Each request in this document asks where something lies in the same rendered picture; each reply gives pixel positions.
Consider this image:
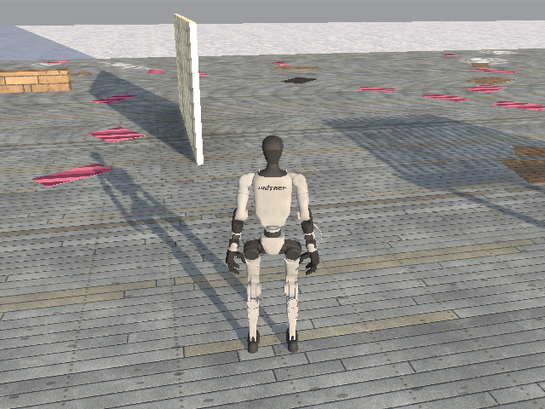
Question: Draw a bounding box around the robot right hand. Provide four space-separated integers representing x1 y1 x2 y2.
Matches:
299 251 319 275

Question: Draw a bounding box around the robot left foot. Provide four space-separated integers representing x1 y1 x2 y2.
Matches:
247 330 260 354

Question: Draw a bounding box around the robot left hand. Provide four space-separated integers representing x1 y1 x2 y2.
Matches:
226 250 246 274

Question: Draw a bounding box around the right robot forearm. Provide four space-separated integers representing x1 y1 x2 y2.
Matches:
301 208 318 252

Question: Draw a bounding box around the left robot forearm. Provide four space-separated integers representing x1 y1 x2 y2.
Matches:
227 208 244 251

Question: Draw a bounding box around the robot left upper arm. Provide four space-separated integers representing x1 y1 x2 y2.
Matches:
235 172 255 221

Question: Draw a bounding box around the left robot thigh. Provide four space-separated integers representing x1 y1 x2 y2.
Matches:
244 238 261 298

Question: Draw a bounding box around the robot right upper arm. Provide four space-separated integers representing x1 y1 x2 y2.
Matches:
290 172 310 221

